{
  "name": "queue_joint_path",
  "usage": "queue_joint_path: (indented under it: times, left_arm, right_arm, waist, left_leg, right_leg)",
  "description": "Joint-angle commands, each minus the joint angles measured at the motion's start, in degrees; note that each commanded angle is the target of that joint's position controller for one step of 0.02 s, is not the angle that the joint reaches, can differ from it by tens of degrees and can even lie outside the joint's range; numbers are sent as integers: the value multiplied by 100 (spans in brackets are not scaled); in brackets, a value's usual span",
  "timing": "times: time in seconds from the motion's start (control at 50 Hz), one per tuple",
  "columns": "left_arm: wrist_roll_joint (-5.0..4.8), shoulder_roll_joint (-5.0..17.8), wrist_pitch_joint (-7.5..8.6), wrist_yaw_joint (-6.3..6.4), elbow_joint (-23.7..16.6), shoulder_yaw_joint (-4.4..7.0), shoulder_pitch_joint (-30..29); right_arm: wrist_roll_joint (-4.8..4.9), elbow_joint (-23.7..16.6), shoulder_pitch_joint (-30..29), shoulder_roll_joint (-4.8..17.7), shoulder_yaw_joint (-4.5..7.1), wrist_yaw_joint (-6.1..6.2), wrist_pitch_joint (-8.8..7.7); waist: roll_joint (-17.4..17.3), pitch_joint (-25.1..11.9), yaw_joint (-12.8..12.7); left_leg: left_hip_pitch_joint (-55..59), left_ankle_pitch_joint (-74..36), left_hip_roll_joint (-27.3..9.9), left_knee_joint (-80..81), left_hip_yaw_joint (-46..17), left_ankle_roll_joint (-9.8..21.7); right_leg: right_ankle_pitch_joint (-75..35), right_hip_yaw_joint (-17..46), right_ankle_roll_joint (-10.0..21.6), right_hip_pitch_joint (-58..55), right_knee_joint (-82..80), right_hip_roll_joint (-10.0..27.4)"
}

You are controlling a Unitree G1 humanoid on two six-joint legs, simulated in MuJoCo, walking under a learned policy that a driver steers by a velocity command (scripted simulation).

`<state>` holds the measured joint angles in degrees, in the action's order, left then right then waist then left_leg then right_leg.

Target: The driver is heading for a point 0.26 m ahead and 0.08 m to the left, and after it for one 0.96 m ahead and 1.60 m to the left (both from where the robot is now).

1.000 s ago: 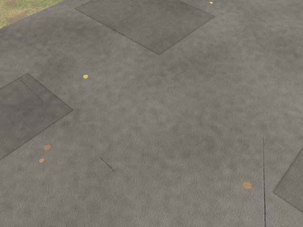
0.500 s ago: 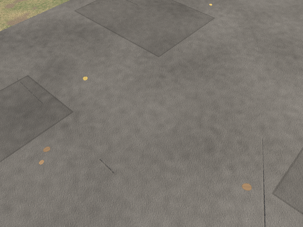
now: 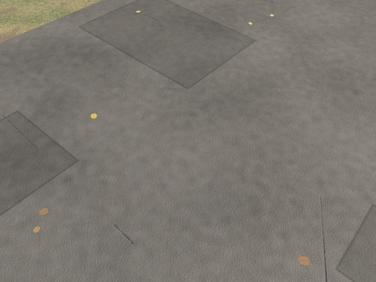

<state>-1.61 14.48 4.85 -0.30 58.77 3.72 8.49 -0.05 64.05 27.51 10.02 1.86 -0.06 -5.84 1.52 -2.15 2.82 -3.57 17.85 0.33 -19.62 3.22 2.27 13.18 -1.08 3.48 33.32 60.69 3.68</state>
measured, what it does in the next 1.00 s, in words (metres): walks ahead, turning left: right foot, then left foot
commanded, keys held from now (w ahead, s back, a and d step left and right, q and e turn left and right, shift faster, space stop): w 0.08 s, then q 0.92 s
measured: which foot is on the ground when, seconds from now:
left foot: down 0.00-0.26, up 0.28-0.70, down 0.72-1.00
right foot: up 0.00-0.24, down 0.26-0.72, up 0.74-1.00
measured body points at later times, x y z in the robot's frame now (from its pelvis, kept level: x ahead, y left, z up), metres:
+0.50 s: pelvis +0.20 -0.05 -0.01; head +0.24 -0.04 +0.44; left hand +0.28 +0.24 -0.13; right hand +0.33 -0.31 -0.14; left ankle +0.19 +0.09 -0.67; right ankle +0.28 -0.14 -0.74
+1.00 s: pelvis +0.24 +0.01 +0.00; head +0.27 +0.06 +0.45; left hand +0.25 +0.34 -0.13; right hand +0.49 -0.19 -0.09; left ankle +0.22 +0.10 -0.74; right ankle +0.33 -0.13 -0.68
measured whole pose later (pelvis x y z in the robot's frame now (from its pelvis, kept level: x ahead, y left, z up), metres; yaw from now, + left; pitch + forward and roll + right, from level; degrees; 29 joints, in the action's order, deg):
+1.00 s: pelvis +0.24 +0.01 +0.00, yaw +27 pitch +3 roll -3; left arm 0.0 17.8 -0.3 2.3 50.2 5.1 2.1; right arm 0.4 40.3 10.9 16.3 5.0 2.0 0.2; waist 1.1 2.1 0.0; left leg -18.3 10.6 2.3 -25.7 -4.4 3.4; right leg 19.3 2.9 -3.2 31.6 54.2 0.0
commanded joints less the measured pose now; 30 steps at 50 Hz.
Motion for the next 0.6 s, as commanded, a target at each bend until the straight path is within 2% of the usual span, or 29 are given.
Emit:
queue_joint_path:
  times: [0.02, 0.08, 0.14, 0.18, 0.2, 0.22, 0.24, 0.26, 0.28, 0.3, 0.32, 0.34, 0.36, 0.38, 0.4, 0.44, 0.5, 0.54, 0.6]
  left_arm:
    - [44, 147, 60, -63, -456, 10, -761]
    - [5, -36, 40, -117, -773, -102, -1546]
    - [10, 52, 67, -177, -987, -125, -1920]
    - [0, 263, 94, -190, -1058, -68, -1752]
    - [23, 467, 105, -165, -1009, 7, -1410]
    - [51, 683, 117, -121, -846, 105, -773]
    - [90, 959, 117, -60, -647, 221, 4]
    - [272, 1411, 89, 38, -533, 311, 877]
    - [410, 1486, -1, 31, -613, 215, 793]
    - [351, 1258, -71, 0, -791, 162, 632]
    - [222, 959, -117, 16, -913, 113, 59]
    - [131, 606, -125, 47, -958, 23, -375]
    - [151, 435, -113, 59, -956, -33, -611]
    - [248, 434, -108, 60, -928, -38, -782]
    - [338, 463, -102, 66, -897, -22, -844]
    - [371, 597, -77, 127, -823, 23, -792]
    - [311, 839, -112, 263, -797, 110, -724]
    - [268, 935, -189, 329, -851, 140, -822]
    - [193, 1087, -306, 350, -874, 188, -765]
  right_arm:
    - [-35, -220, 256, 659, 56, 63, -2]
    - [-27, -290, 339, 879, 97, 141, 32]
    - [9, -238, 476, 920, 123, 157, 87]
    - [39, -246, 357, 1002, 171, 163, 135]
    - [48, -310, 185, 1081, 208, 174, 153]
    - [71, -418, -56, 1124, 234, 189, 172]
    - [70, -558, -255, 1126, 236, 174, 172]
    - [-48, -876, -420, 887, 161, 164, 144]
    - [-50, -778, 653, 86, -14, 152, 132]
    - [148, -649, 962, 482, 114, 152, 120]
    - [293, -822, 367, 707, 207, 189, 182]
    - [243, -921, -166, 773, 245, 248, 279]
    - [179, -963, -331, 805, 324, 313, 416]
    - [166, -1010, -229, 720, 360, 359, 556]
    - [162, -1080, -192, 620, 377, 381, 638]
    - [130, -1310, -338, 537, 400, 399, 696]
    - [79, -1689, -871, 713, 434, 317, 739]
    - [89, -1860, -1162, 783, 431, 223, 754]
    - [94, -2066, -1525, 905, 447, 105, 787]
  waist:
    - [-679, 809, 11]
    - [-669, 967, 166]
    - [-774, 1088, 174]
    - [-961, 863, -61]
    - [-1085, 604, -292]
    - [-1158, 219, -641]
    - [-1081, -282, -1015]
    - [-411, -1256, -1199]
    - [1227, -2526, -573]
    - [1143, -2911, -617]
    - [780, -1976, -518]
    - [248, -1086, -441]
    - [141, -598, -292]
    - [303, -340, -102]
    - [414, -177, -17]
    - [491, -33, 32]
    - [442, -190, -32]
    - [449, -224, -49]
    - [416, -184, -130]
  left_leg:
    - [552, -1843, -1280, 1150, -1139, 693]
    - [119, -1946, -1161, 1350, -765, 676]
    - [-19, -3126, -1152, 1053, -677, 641]
    - [262, -4080, -1238, 593, -727, 504]
    - [420, -4795, -1241, 205, -766, 397]
    - [425, -5390, -1138, -396, -745, 252]
    - [46, -5181, -876, -1323, -660, 24]
    - [-1305, -2960, -445, -2980, -558, -217]
    - [-2550, 2484, 387, -5083, -718, -432]
    - [-2556, 2423, 302, -5980, -1398, -485]
    - [-3123, 1993, -33, -6105, -921, -518]
    - [-3216, 1570, -305, -5848, -666, -552]
    - [-2941, 1291, -450, -5694, -623, -577]
    - [-2490, 1145, -548, -5487, -622, -546]
    - [-2243, 1033, -535, -5335, -523, -495]
    - [-2290, 822, -576, -4778, -449, -439]
    - [-2481, 210, -727, -3955, -488, -397]
    - [-2291, -137, -710, -3447, -381, -367]
    - [-2063, -175, -596, -2842, -165, -305]
  right_leg:
    - [-644, 0, -131, 1439, -766, 204]
    - [-1231, -248, -198, 829, -1999, -31]
    - [-1364, -371, -165, 152, -2658, -297]
    - [-1393, -200, -45, -324, -2945, -391]
    - [-1373, -160, 42, -754, -3038, -506]
    - [-1609, -196, 158, -1526, -3224, -640]
    - [-2413, -94, 294, -2713, -3412, -460]
    - [-4443, 975, 600, -4684, -2812, 744]
    - [-6644, 2638, 1466, -6093, -2642, 2386]
    - [-5759, 3101, 1801, -5573, -3262, 2417]
    - [-4067, 2343, 1634, -4657, -3653, 2172]
    - [-3087, 1678, 1321, -3592, -3951, 1775]
    - [-2620, 1172, 1102, -2650, -4182, 1512]
    - [-2204, 754, 960, -1876, -4378, 1341]
    - [-1899, 521, 945, -1408, -4582, 1282]
    - [-1691, 294, 1085, -1223, -4826, 1311]
    - [-1464, 191, 1206, -1606, -4963, 1539]
    - [-1210, -54, 1119, -1645, -5018, 1539]
    - [-970, -295, 956, -1858, -4911, 1563]
Keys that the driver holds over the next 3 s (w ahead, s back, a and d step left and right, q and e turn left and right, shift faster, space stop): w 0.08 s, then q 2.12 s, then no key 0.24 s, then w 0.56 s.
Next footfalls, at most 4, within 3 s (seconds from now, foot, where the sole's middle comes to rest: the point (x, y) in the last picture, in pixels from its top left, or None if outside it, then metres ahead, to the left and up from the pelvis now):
0.26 right None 0.32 -0.14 -0.78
0.72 left None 0.26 0.11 -0.78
1.20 right None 0.37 -0.08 -0.78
1.62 left None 0.19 0.13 -0.78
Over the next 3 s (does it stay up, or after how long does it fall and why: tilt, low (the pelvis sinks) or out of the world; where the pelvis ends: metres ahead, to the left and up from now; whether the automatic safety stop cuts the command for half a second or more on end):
stays up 0.31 0.16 -0.01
